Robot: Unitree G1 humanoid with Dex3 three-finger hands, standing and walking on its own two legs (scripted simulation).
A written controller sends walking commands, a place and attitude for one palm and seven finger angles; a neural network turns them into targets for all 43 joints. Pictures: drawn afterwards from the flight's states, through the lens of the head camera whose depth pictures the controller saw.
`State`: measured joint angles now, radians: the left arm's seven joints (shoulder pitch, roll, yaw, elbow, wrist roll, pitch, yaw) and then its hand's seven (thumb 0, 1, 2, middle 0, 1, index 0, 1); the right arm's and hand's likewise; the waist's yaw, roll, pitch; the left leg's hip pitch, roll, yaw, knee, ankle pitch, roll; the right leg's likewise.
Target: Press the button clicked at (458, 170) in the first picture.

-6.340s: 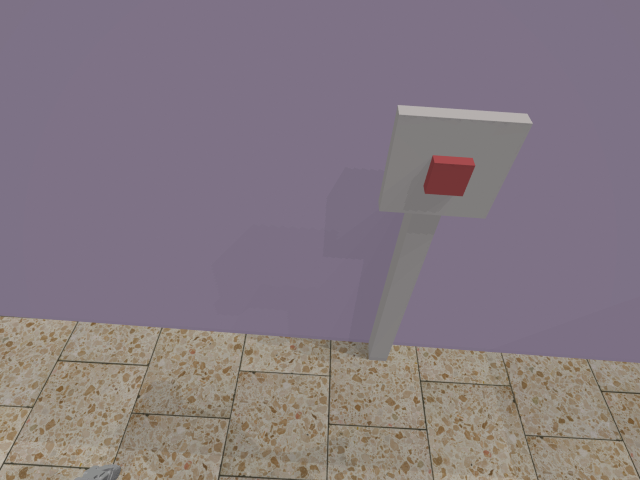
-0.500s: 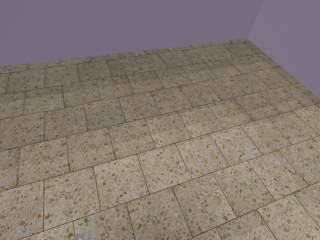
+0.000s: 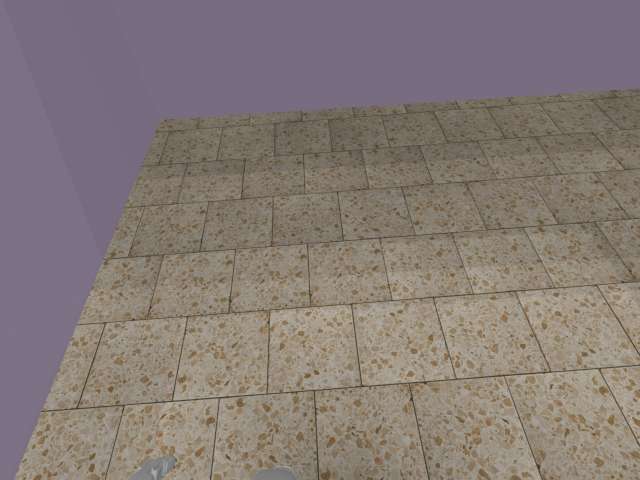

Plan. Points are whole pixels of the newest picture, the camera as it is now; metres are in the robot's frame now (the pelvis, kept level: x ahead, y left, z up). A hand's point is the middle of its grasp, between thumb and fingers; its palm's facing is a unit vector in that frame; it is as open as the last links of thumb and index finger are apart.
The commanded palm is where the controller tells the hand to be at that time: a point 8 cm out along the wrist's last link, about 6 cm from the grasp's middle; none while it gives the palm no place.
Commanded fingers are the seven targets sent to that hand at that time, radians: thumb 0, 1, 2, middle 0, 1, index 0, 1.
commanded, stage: turn to face it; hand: left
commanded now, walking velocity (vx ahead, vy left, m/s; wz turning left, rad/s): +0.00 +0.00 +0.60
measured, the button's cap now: out of the picture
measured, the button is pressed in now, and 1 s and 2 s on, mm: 0 0 0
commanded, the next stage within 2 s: none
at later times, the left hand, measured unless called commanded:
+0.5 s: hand out of the picture -0.06 +0.24 -0.17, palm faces +0.38 -0.88 -0.28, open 7.4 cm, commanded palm none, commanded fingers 0.00 0.90 0.90 -0.20 -0.30 -0.20 -0.30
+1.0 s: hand out of the picture -0.07 +0.19 -0.14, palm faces +0.60 -0.75 -0.27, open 7.4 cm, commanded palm none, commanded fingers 0.00 0.90 0.90 -0.20 -0.30 -0.20 -0.30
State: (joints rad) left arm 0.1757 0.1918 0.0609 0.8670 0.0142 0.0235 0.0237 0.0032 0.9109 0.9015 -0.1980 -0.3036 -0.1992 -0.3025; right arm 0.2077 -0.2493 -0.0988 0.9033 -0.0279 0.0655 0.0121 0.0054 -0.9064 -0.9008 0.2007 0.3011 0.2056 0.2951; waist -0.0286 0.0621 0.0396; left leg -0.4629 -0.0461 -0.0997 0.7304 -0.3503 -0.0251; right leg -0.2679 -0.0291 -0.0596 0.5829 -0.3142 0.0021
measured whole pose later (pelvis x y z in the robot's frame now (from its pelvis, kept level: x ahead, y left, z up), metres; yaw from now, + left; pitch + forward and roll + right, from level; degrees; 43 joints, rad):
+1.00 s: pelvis -0.02 -0.02 +0.01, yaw +38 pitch -1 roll +2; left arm 0.22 0.18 0.03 0.87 0.03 0.02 0.02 0.00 0.91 0.90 -0.20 -0.30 -0.20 -0.30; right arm 0.19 -0.26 -0.09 0.93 -0.02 0.09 0.03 0.01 -0.91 -0.90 0.20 0.30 0.20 0.29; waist -0.02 0.02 0.08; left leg -0.46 0.03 0.03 1.03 -0.42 -0.07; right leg -0.21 -0.13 -0.18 0.52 -0.28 0.00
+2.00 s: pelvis -0.03 -0.02 +0.01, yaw +75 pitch +0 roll +2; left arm 0.26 0.22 0.05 0.90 0.03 0.02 0.02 0.00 0.91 0.90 -0.20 -0.30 -0.20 -0.30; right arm 0.15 -0.26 -0.07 0.92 -0.02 0.07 0.03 0.01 -0.91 -0.90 0.20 0.30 0.20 0.29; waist 0.01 -0.02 0.10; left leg -0.34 0.03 0.06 0.73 -0.41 -0.06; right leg -0.21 -0.17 -0.25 0.57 -0.34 0.03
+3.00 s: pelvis -0.05 +0.02 +0.01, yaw +98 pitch -1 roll -1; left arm 0.46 0.18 0.05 1.11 0.03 -0.01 0.01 0.00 0.91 0.90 -0.20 -0.30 -0.20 -0.30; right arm 0.18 -0.20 -0.04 0.99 -0.03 0.00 0.02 0.01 -0.91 -0.90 0.20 0.30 0.20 0.29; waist 0.07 -0.01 0.00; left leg -0.24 0.05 0.09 0.53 -0.34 0.00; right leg -0.14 -0.11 -0.20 0.48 -0.32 0.03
